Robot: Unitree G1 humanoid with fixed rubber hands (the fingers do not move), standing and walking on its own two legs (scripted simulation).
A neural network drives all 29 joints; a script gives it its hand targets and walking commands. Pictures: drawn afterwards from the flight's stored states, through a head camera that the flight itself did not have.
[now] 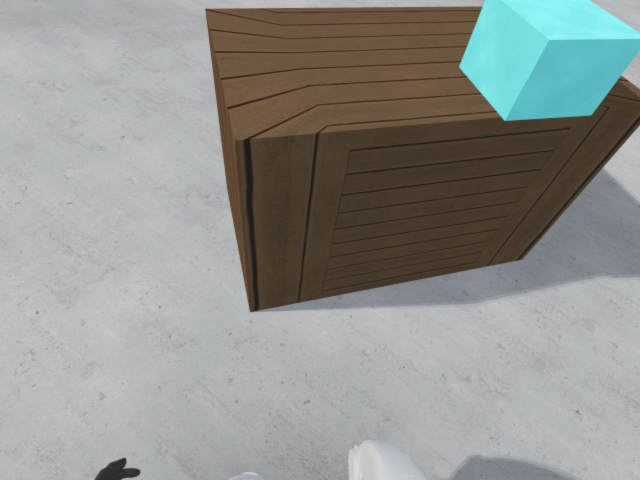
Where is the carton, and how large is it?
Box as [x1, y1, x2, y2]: [459, 0, 639, 120]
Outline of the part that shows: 459,67 504,120 590,115 639,50 639,33 589,0 485,0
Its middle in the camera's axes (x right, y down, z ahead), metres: +0.53 -0.45 +0.93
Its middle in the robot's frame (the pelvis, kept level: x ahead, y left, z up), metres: +1.00 -0.53 +0.06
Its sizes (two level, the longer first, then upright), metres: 0.246 0.242 0.184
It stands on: a pedestal, 0.71 m high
